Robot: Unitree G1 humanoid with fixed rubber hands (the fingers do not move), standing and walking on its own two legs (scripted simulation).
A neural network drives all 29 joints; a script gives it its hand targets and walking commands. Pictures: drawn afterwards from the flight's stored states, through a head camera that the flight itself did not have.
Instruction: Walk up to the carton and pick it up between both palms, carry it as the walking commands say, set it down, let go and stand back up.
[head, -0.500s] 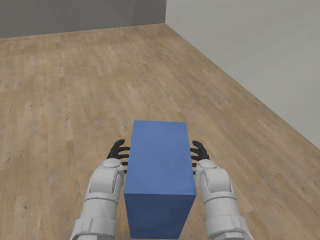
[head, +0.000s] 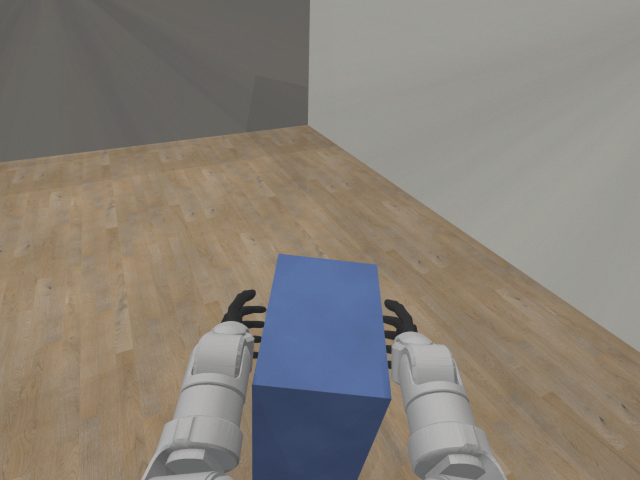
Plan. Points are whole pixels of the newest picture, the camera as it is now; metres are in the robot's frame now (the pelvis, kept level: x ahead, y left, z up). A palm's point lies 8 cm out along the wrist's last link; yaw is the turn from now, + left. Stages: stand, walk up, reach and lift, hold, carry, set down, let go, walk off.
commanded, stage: hold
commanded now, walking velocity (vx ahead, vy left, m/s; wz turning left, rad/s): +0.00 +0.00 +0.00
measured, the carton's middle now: (313, 380) +0.30 +0.00 -0.02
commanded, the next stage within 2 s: set down in 0.34 s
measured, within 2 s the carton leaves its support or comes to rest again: neither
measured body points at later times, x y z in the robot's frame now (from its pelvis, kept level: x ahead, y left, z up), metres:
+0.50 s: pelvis -0.01 -0.01 +0.00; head -0.07 -0.01 +0.44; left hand +0.31 +0.13 +0.05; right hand +0.32 -0.11 +0.05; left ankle +0.06 +0.11 -0.74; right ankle +0.03 -0.12 -0.74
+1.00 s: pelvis -0.02 -0.01 -0.02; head +0.03 -0.01 +0.43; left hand +0.32 +0.13 -0.04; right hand +0.33 -0.11 -0.04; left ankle +0.06 +0.11 -0.74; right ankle +0.03 -0.12 -0.74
